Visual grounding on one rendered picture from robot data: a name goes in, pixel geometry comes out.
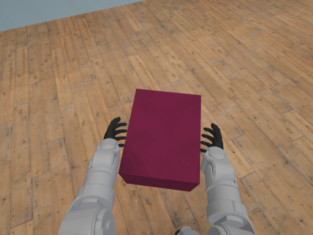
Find right robot forearm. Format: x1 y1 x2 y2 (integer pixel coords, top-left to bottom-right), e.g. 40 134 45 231
200 146 257 235

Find carton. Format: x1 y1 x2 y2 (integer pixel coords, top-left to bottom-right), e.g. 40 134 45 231
118 89 201 192

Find robot right upper arm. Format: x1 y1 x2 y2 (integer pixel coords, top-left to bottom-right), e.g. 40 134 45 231
206 224 255 235

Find left robot forearm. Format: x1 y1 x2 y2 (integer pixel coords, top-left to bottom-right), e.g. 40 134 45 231
58 138 120 234

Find robot left upper arm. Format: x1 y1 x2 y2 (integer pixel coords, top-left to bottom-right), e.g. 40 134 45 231
59 206 116 235

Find right robot hand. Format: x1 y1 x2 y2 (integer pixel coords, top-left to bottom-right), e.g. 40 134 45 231
201 123 224 153

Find robot right shin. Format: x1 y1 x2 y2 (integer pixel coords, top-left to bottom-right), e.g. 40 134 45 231
179 226 192 233

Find left robot hand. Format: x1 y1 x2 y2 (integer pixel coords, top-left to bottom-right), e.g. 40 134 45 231
104 117 127 147

